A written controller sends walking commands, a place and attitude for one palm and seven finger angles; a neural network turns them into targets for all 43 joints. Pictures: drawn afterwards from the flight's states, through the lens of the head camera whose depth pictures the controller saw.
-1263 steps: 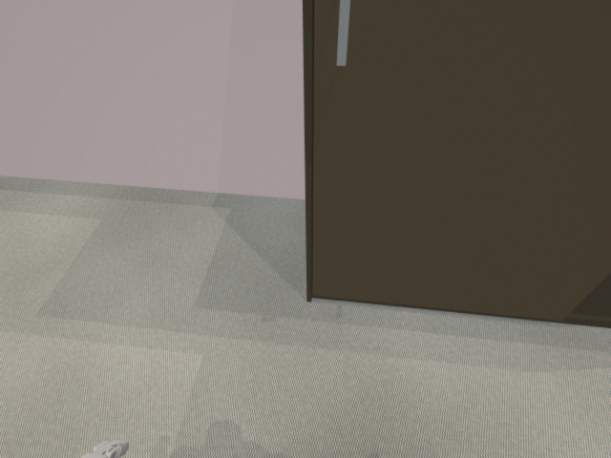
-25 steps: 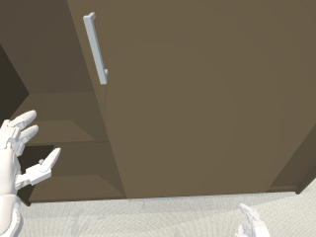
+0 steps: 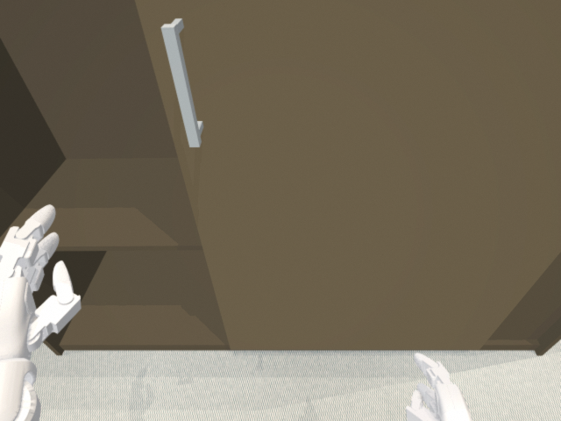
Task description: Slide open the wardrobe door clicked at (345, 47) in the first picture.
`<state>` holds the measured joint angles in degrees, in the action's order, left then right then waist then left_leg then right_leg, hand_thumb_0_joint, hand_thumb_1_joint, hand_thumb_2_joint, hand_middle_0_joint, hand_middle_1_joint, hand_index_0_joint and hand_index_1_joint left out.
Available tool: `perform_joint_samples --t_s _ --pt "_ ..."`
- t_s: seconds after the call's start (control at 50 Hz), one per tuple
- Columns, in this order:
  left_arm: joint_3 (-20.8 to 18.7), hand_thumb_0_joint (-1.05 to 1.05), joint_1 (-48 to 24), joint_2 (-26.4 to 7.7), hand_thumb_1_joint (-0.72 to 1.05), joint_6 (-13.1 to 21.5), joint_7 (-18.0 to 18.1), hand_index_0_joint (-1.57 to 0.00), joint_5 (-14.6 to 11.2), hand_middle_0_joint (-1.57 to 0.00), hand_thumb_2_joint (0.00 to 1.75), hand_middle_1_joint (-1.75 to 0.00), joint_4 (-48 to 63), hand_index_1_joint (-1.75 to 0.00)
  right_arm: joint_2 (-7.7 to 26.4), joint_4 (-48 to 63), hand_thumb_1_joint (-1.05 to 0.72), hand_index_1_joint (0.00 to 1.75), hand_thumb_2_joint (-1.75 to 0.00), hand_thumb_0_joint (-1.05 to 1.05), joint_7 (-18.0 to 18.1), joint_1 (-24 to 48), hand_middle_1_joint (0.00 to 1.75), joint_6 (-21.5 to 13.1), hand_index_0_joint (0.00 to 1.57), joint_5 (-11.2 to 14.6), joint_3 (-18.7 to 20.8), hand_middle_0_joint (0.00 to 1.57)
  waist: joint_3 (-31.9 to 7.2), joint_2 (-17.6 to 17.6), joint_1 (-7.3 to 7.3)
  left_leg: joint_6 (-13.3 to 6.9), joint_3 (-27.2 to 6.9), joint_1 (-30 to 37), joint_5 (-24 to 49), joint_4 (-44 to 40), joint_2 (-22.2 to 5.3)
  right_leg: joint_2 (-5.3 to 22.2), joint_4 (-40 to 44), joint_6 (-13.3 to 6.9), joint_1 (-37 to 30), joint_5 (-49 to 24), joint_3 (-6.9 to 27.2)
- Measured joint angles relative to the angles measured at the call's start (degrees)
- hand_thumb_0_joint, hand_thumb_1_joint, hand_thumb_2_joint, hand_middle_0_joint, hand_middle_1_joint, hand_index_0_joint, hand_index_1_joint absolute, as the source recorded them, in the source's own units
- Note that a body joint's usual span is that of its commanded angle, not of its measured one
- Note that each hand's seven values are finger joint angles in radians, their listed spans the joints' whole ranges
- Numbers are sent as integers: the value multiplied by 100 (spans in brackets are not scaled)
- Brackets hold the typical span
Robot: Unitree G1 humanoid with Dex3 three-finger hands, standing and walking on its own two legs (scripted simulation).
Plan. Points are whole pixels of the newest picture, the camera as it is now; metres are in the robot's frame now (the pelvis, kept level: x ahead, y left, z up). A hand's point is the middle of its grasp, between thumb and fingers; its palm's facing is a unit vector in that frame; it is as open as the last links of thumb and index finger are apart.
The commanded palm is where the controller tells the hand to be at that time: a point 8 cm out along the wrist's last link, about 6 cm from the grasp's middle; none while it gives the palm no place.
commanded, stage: step back with the hand held close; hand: left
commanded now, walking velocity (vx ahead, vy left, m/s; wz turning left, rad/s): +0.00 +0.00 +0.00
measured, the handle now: (186, 86) +0.51 +0.22 +0.26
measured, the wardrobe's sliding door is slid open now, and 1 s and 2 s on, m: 0.64 0.64 0.64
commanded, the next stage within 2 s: stop stepping back and stand still in 1.32 s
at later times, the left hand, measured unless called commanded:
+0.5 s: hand (62, 313) +0.17 +0.27 +0.15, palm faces +0.34 -0.81 -0.48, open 7.4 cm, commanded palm +0.11 +0.31 +0.17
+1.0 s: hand out of the picture +0.06 +0.30 +0.16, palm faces +0.53 -0.73 -0.43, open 7.4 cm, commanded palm +0.01 +0.33 +0.17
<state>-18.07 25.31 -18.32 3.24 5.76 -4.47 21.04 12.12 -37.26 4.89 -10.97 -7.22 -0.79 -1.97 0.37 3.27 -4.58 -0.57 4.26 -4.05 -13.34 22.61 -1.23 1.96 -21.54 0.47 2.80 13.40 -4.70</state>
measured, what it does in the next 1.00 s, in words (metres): shifts its weight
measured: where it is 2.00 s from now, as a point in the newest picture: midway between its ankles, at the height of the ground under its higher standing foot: outside the picture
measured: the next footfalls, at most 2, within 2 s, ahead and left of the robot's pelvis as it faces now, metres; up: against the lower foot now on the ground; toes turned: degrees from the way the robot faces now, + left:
right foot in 1.34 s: -0.25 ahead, -0.11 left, +0.00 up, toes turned +1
left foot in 1.52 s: -0.14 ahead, +0.11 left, +0.00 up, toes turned +0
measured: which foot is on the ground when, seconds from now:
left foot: down 0.00-1.00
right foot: down 0.00-1.00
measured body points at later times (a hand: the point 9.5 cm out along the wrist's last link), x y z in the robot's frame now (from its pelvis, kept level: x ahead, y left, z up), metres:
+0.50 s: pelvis -0.04 +0.02 -0.01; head -0.02 +0.02 +0.44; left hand +0.15 +0.31 +0.18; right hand +0.14 -0.23 -0.08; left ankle +0.00 +0.11 -0.74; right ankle -0.01 -0.12 -0.74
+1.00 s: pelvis -0.11 +0.02 -0.02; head -0.10 +0.04 +0.43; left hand +0.03 +0.34 +0.18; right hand +0.08 -0.20 -0.09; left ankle -0.01 +0.11 -0.74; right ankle -0.01 -0.11 -0.74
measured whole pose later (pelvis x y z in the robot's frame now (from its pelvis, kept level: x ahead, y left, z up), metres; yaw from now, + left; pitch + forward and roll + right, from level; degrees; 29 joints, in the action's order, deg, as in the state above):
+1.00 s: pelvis -0.11 +0.02 -0.02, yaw +4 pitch -1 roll -2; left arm -24.9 28.2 -22.0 16.3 8.0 -0.9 28.0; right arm 12.5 -34.4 3.9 -13.7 -8.4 -0.5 -0.1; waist 1.7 -0.3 -2.2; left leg -1.7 2.1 -27.1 -19.6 39.0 0.0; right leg -0.5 -32.2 1.4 22.1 9.3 0.9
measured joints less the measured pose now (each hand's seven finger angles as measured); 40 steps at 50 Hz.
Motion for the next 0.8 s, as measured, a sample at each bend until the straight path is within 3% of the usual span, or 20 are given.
perform_joint_samples --t_s 0.14,0.24,0.38,0.48,0.56,0.68,0.8 --pt "-89 1 4 -84 89 33 -22 -21 0 -21 89 -30 20 -30 76 8 -90 30 -90 1 10 -103 30 66 20 30 52 20 -7 19 39 17 -6 -49 -26 57 -45 -44 16 -17 15 -6 -4" --pt "-426 1 -97 -233 89 375 62 -21 83 -21 89 -30 25 -30 172 192 -90 30 -90 1 -33 11 30 292 20 59 84 20 -44 34 185 7 -16 -589 -53 319 -121 -108 -24 -17 462 -110 -7" --pt "-198 1 459 -289 89 441 38 -21 123 -21 89 -30 336 -30 233 500 -90 30 -90 1 -13 84 30 553 20 109 222 20 -2 -47 408 -94 141 -997 18 426 -37 -4 -294 76 997 -156 153" --pt "-343 1 658 -568 88 525 77 -22 117 -22 89 -30 610 -30 138 632 -90 30 -90 1 47 -31 30 643 20 131 224 20 16 -247 441 -150 160 -1156 66 533 13 56 -465 113 1183 -178 177" --pt "-566 1 563 -667 88 663 167 -22 133 -22 89 -30 660 -30 87 669 -90 30 -90 1 57 -110 30 581 20 136 181 20 26 -329 405 -192 139 -1308 115 665 16 67 -541 129 1297 -252 158" --pt "-602 1 377 -462 89 840 238 -21 257 -21 89 -30 455 -30 79 656 -90 30 -90 1 34 -210 30 349 20 148 132 20 10 -277 380 -265 58 -1624 130 988 7 61 -724 152 1510 -319 104" --pt "-498 1 185 -346 89 971 205 -21 425 -21 89 -30 386 -30 15 561 -90 30 -90 1 25 -389 30 101 20 122 117 20 89 -299 466 -318 -182 -1924 85 1283 98 -180 -1026 134 1678 -196 405"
